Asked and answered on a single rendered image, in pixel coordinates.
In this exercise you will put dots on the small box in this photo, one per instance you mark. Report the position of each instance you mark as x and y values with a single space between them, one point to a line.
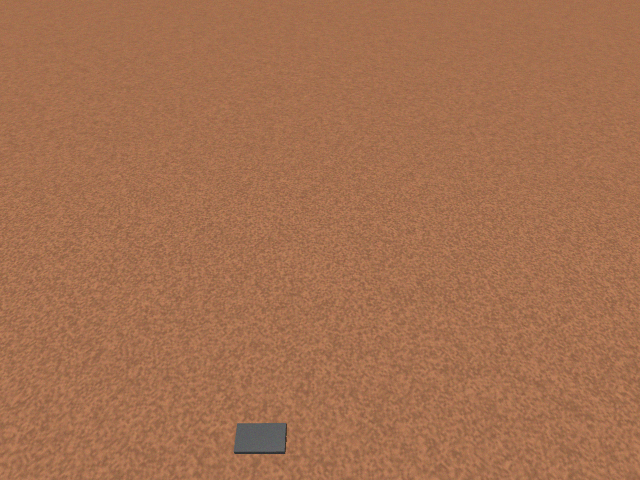
260 438

